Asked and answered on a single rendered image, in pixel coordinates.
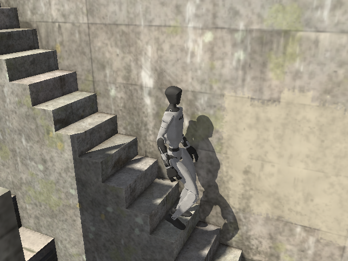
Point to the robot left hand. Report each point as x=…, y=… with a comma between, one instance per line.
x=191, y=151

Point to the robot left shin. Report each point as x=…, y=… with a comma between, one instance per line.
x=182, y=196

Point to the robot right upper arm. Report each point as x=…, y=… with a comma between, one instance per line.
x=166, y=122

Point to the robot right forearm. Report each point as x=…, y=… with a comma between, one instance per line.
x=160, y=143

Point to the robot left forearm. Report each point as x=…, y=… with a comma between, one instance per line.
x=185, y=142

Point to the robot right hand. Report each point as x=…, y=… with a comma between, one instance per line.
x=172, y=172

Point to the right robot thigh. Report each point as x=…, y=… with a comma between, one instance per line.
x=187, y=178

